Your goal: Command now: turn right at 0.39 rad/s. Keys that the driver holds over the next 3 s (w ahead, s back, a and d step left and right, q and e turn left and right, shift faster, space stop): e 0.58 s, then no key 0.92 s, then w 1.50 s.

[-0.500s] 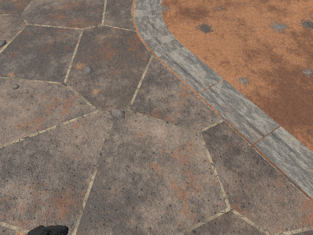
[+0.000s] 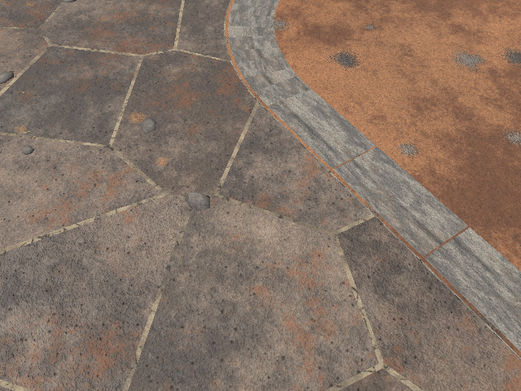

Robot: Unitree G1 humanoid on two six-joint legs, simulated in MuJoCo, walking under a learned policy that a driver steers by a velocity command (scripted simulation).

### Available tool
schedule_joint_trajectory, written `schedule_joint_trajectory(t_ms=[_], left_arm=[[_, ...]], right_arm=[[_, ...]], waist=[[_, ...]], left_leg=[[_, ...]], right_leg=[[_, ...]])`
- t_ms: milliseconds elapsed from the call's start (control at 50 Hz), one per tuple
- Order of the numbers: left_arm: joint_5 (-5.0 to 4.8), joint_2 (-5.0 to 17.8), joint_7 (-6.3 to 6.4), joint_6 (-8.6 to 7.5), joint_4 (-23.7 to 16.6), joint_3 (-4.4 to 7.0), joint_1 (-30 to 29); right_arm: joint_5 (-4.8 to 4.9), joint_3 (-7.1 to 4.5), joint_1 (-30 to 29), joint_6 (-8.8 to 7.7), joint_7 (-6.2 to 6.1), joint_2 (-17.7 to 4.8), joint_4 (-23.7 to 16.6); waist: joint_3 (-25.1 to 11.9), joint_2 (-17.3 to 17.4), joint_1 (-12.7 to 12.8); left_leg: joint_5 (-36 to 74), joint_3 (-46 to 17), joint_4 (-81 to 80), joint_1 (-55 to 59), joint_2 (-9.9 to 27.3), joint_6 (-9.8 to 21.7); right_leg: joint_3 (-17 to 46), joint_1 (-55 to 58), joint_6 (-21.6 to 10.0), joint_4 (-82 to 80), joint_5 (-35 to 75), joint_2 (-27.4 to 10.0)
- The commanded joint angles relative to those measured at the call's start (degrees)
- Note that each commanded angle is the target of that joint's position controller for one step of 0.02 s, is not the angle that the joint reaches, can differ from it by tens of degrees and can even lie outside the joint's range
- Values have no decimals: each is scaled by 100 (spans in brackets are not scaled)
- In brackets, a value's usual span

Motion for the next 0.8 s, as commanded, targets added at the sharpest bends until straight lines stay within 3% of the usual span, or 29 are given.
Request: schedule_joint_trajectory(t_ms=[20, 60, 100, 140, 160, 180, 200, 220, 240, 260, 280, 300, 340, 440, 500, 580, 640, 660, 680, 700, 720, 740, 780, 800], left_arm=[[-21, 195, -29, 14, -562, 32, -270], [-35, 133, -134, 19, -758, -26, -493], [-47, 295, -225, 34, -872, 18, -460], [-29, 368, -272, 57, -840, 73, -157], [7, 423, -246, 65, -762, 120, 86], [28, 715, -173, 61, -766, 225, 257], [86, 1564, -66, 53, -923, 405, 390], [259, 1394, -149, -69, -988, 313, 626], [284, 1258, -186, -182, -990, 268, 457], [184, 1106, -153, -237, -997, 240, 148], [78, 943, -106, -222, -1038, 188, -110], [24, 881, -61, -186, -1084, 151, -304], [65, 848, 0, -136, -1146, 129, -349], [43, 949, 104, -62, -1193, 183, -253], [60, 1003, 87, -14, -1252, 213, -307], [30, 1010, 35, 40, -1317, 228, -389], [-33, 850, 60, 94, -1346, 159, -549], [-1, 668, 74, 89, -1317, 101, -346], [121, 344, 52, 61, -1284, -2, 21], [59, 678, 68, 0, -1439, 115, -212], [94, 1068, 91, -26, -1301, 240, -146], [60, 1093, 84, -6, -1181, 284, -111], [72, 752, 104, 95, -1013, 213, 17], [57, 558, 86, 107, -999, 151, 0]], right_arm=[[64, -260, -291, -71, -59, -909, -351], [64, -321, -194, -3, -74, -1065, -315], [108, -376, -110, 26, -61, -1225, -271], [213, -390, -236, 10, -40, -1280, -258], [253, -369, -177, -17, -23, -1199, -201], [174, -326, 172, -58, 21, -1001, -79], [-170, -171, 131, -99, 70, -568, -359], [-83, -204, -541, -142, 41, -753, -549], [76, -261, -703, -121, 21, -940, -570], [107, -284, -653, -88, -16, -975, -507], [60, -306, -578, -53, -68, -996, -411], [31, -334, -473, -27, -95, -1043, -393], [46, -319, -298, -38, -62, -924, -350], [59, -235, -492, -95, -16, -739, -399], [87, -239, -551, -144, 45, -780, -428], [136, -268, -478, -256, 137, -850, -458], [115, -277, -44, -332, 219, -822, -326], [36, -314, 9, -335, 212, -1011, -346], [-67, -341, -118, -297, 178, -1325, -477], [-224, -353, -132, -283, 206, -1429, -417], [-146, -302, -275, -308, 204, -1203, -521], [-58, -253, -436, -304, 178, -1049, -527], [75, -170, -590, -290, 159, -877, -533], [73, -128, -557, -267, 148, -810, -499]], waist=[[-319, 1044, -100], [-465, 1193, -255], [-548, 1262, -275], [-544, 1185, -72], [-572, 1049, 36], [-684, 332, 19], [-770, -1654, -115], [-1179, -1245, 396], [-950, -693, 353], [-721, -464, 178], [-612, -276, 73], [-567, -352, -56], [-665, -478, -140], [-662, -565, -5], [-558, -679, 42], [-602, -775, 57], [-746, -713, -197], [-824, -398, -130], [-885, 912, 174], [-501, 1844, 116], [-428, 1266, 39], [-365, 980, 97], [-279, 842, 103], [-286, 856, 99]], left_leg=[[2991, -696, -618, 812, 1364, 1166], [3005, -516, -535, 807, 1400, 1162], [2991, -517, -411, 823, 1537, 1159], [2713, -380, -87, 631, 1540, 975], [2314, -189, 268, 377, 1396, 740], [1373, 266, 1125, -239, 1068, 289], [-1777, 726, 3050, -2042, 229, -396], [-2623, -272, 4083, -2519, -203, -437], [-2276, -506, 4490, -2656, -89, -365], [-1755, -554, 4412, -2715, 11, -298], [-1349, -600, 4198, -2701, 82, -296], [-1040, -613, 4021, -2445, 81, -318], [-625, -533, 3833, -2137, -86, -370], [-338, -607, 2374, -1887, -237, -488], [-396, -635, 1794, -1504, -337, -461], [-504, -658, 1061, -1064, -455, -344], [573, -475, -448, -99, -362, -133], [1083, -879, -700, 466, 179, 67], [2113, -1994, -888, 914, 1307, 556], [2476, -3041, -1060, 407, 1985, 1528], [2184, -2909, -1065, 281, 1973, 1720], [1993, -2418, -972, 258, 1643, 1500], [1984, -1848, -845, 335, 1241, 1250], [2153, -1579, -825, 296, 1078, 1220]], right_leg=[[-91, -556, 160, -144, 209, -284], [-313, -52, 127, -886, 299, -297], [-488, 336, 15, -1436, 379, -230], [-694, 905, -200, -2364, 1046, -98], [-714, 1433, -359, -2959, 1587, 51], [-92, 2255, -591, -3362, 2879, -216], [2244, 3282, -1483, -3334, 5580, -1929], [3016, 3044, -2479, -3565, 5751, -2500], [2608, 2878, -2388, -3653, 5139, -2233], [2190, 2692, -2050, -3639, 4539, -1890], [1956, 2532, -1787, -3651, 4110, -1657], [1781, 2241, -1668, -3714, 3912, -1484], [1657, 2070, -1633, -3787, 3718, -1274], [1921, 2079, -1615, -3796, 2704, -1135], [2241, 1765, -1615, -3806, 2146, -1072], [2751, 1813, -1571, -3626, 2423, -1024], [2635, 1728, -1248, -3190, 2672, -779], [2404, 1362, -953, -2860, 1960, -538], [1546, 749, -588, -1720, 126, 184], [848, -30, -311, -730, -1117, 629], [979, -83, -122, 248, -962, 365], [978, -141, -28, 639, -602, 346], [975, -182, 175, 867, -144, 310], [864, -27, 228, 670, -29, 286]])
Next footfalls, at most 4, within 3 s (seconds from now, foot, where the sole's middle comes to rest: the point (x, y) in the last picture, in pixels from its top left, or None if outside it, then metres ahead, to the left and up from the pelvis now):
0.18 right None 0.03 -0.13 -0.78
0.66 left None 0.10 0.07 -0.78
0.98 right None -0.05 -0.15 -0.78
2.22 right None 0.35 -0.32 -0.78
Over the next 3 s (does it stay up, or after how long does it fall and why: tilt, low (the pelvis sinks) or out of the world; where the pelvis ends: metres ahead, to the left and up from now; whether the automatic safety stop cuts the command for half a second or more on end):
stays up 0.64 -0.28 0.01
